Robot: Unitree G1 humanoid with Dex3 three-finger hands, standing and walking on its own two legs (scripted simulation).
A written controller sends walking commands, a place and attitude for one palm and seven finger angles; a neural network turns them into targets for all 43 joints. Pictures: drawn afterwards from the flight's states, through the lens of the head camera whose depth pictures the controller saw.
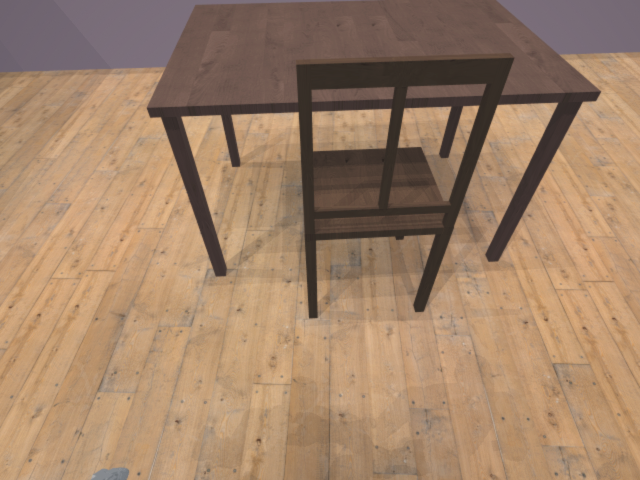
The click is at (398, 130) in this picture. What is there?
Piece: chair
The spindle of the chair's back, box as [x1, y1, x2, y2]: [378, 87, 407, 208]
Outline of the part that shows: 407,87 394,88 378,201 379,208 387,207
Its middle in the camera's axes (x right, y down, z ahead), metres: +0.16 -0.20 +0.91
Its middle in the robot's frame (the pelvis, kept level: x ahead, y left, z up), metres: +0.82 -0.12 -0.06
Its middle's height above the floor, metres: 0.71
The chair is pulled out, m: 0.00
